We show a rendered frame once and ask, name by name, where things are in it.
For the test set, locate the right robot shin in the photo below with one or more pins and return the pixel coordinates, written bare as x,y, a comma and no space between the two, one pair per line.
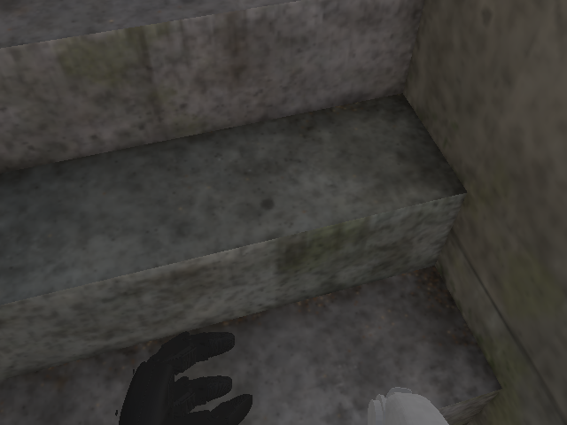
398,389

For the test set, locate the left robot hand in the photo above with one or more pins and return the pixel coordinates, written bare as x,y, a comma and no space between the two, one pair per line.
154,398

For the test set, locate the robot right thigh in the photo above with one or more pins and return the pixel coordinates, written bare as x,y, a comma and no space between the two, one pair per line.
403,409

